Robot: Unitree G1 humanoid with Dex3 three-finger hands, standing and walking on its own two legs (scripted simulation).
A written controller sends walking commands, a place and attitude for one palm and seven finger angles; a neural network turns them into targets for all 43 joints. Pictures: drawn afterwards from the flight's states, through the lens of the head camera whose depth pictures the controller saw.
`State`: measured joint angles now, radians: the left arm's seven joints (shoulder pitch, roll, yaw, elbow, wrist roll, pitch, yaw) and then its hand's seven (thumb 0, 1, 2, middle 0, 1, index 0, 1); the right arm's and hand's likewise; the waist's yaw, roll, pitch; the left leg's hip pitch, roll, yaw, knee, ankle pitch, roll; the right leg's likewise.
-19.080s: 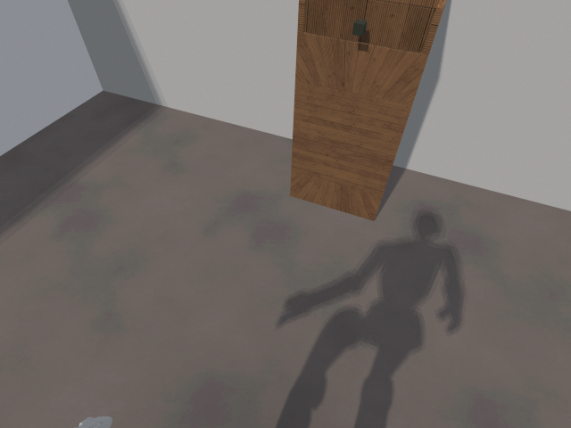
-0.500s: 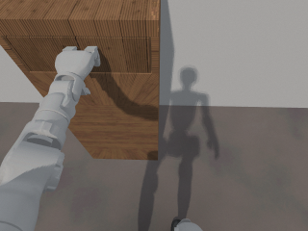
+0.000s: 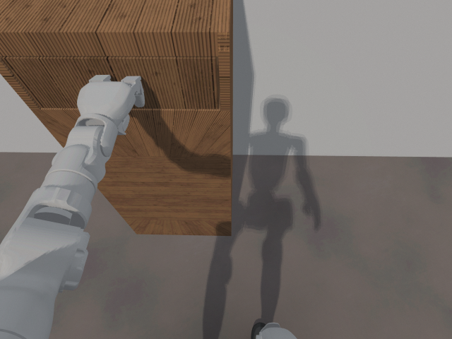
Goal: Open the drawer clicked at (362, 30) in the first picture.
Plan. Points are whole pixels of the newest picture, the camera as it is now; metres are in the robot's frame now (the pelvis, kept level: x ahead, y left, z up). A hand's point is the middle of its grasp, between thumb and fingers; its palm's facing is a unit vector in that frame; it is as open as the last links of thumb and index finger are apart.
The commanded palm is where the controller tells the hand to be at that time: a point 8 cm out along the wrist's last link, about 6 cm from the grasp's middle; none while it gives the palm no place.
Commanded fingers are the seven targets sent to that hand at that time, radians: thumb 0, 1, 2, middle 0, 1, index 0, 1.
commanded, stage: pull the drawer open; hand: left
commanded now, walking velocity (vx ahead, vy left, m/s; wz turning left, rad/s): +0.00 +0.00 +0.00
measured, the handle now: (113, 99) +0.53 +0.20 +0.10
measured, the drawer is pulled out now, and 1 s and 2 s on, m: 0.00 0.00 0.04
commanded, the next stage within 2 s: none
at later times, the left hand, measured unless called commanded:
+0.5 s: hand (118, 124) +0.49 +0.19 +0.08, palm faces -0.01 -0.01 -1.00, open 6.5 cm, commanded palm +0.48 +0.19 +0.14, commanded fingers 0.00 0.90 0.90 -0.40 -1.35 -0.40 -1.35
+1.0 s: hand (118, 124) +0.49 +0.19 +0.08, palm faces -0.03 -0.01 -1.00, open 6.5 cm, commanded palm +0.44 +0.19 +0.14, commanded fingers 0.00 0.90 0.90 -0.40 -1.35 -0.40 -1.35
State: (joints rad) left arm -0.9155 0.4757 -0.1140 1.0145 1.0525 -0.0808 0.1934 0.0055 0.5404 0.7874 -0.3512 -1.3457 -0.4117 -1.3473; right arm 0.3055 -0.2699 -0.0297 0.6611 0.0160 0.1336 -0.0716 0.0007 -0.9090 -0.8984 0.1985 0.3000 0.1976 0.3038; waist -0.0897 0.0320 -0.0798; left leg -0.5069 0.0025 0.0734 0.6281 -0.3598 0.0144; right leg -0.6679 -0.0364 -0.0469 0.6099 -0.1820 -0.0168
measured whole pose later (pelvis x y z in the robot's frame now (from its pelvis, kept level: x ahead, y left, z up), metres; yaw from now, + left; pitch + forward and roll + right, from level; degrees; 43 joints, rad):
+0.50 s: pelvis +0.04 +0.01 +0.01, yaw +0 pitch +12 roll +0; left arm -0.71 0.40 -0.17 0.72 1.02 -0.01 0.15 0.01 0.54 0.78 -0.35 -1.35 -0.42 -1.35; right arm 0.25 -0.27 -0.05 0.65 0.01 0.18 -0.03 0.00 -0.91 -0.90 0.20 0.30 0.20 0.30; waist -0.01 0.06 -0.10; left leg -0.38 0.00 0.06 0.55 -0.38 0.02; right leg -0.56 -0.03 -0.05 0.57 -0.23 -0.01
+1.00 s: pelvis +0.02 +0.00 +0.00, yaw -1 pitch +12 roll +1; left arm -0.76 0.46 -0.10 0.83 1.03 -0.07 0.15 0.01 0.54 0.77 -0.34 -1.35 -0.42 -1.35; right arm 0.32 -0.27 -0.05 0.65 0.01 0.19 -0.04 0.00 -0.91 -0.90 0.20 0.30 0.20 0.30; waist -0.06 0.05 -0.09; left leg -0.42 0.01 0.09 0.58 -0.37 0.01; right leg -0.60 -0.02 -0.03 0.59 -0.20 -0.01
